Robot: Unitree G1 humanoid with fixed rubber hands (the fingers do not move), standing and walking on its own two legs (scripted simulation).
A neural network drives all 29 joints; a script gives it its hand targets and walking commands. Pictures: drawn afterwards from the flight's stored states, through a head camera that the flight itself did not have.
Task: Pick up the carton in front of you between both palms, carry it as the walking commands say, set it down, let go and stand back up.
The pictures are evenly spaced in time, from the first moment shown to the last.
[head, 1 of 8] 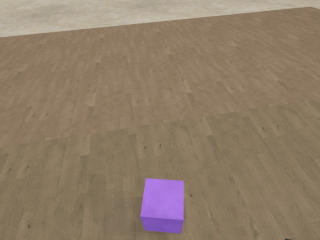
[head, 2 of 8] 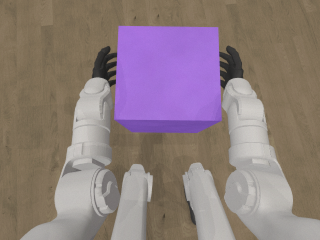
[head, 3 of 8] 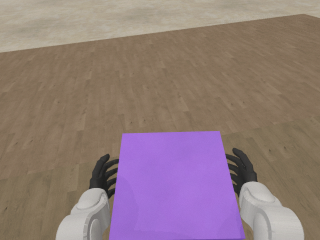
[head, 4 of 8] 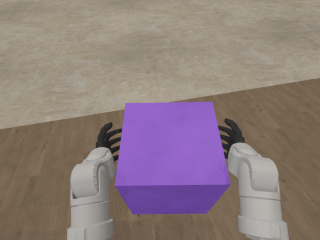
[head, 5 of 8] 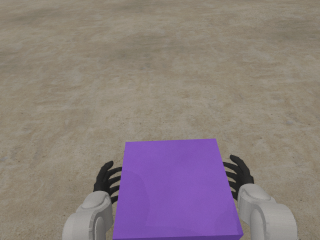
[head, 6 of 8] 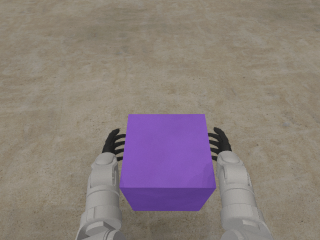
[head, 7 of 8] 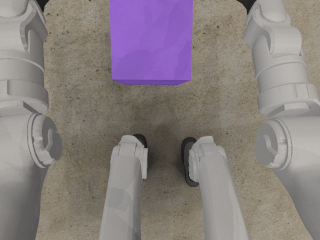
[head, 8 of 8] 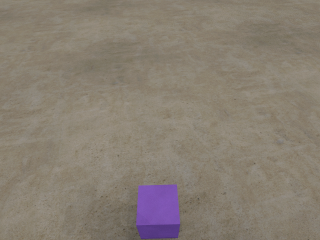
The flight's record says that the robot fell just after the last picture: no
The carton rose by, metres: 0.69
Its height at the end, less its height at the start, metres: -0.26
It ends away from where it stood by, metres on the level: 5.29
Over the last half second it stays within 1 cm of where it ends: yes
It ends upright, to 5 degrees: yes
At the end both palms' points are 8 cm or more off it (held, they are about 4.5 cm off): yes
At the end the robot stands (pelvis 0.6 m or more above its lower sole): yes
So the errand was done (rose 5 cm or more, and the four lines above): yes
